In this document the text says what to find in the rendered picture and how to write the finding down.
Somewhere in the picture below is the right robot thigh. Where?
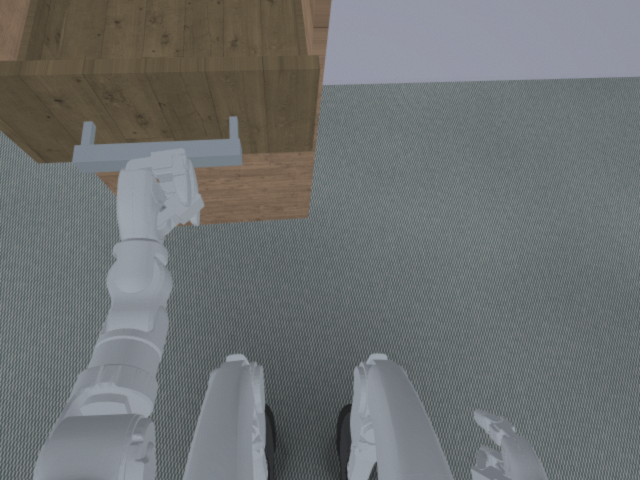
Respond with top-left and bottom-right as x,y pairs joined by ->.
354,360 -> 454,480

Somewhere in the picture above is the cabinet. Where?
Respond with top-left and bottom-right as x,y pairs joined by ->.
0,0 -> 332,226

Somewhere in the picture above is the robot right shin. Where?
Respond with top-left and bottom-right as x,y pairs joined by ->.
347,353 -> 406,480

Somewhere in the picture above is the left robot hand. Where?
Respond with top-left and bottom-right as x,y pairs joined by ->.
117,148 -> 204,245

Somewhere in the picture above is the right robot hand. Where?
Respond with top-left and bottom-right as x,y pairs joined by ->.
471,409 -> 548,480

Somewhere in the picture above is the robot left forearm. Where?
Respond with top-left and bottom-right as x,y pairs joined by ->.
33,238 -> 173,480

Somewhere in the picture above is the handle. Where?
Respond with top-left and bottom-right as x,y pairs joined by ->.
72,116 -> 242,173

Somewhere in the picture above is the drawer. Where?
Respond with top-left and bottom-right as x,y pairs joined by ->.
0,0 -> 320,163

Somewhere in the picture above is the left robot upper arm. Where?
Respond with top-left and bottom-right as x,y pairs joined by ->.
38,413 -> 156,480

